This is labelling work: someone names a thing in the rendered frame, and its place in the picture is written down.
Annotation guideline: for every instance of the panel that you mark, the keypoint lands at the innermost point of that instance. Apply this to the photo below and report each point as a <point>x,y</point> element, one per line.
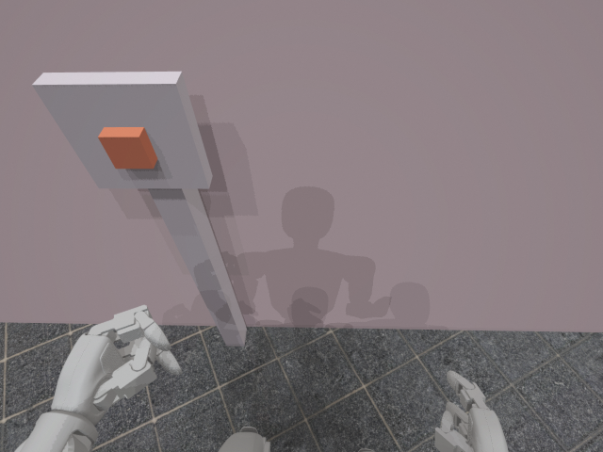
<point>82,104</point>

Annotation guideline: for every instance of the left robot hand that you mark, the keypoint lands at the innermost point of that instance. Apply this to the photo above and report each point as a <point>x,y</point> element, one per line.
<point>83,386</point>

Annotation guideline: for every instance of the left robot thigh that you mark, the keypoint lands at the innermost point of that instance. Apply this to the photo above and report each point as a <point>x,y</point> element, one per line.
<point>245,442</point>

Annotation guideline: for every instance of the button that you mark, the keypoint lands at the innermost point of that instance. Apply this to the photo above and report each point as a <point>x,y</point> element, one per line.
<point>128,147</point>

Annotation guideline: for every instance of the right robot hand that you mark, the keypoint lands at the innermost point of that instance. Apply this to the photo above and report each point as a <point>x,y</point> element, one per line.
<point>479,431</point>

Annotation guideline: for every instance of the left robot forearm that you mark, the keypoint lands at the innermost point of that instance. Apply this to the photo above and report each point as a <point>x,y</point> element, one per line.
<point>60,431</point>

